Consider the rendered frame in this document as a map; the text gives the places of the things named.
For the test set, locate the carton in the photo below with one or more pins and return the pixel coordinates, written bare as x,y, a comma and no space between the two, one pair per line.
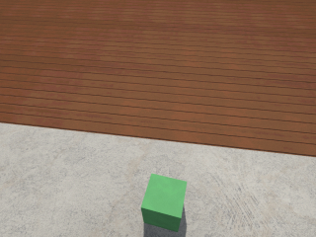
163,202

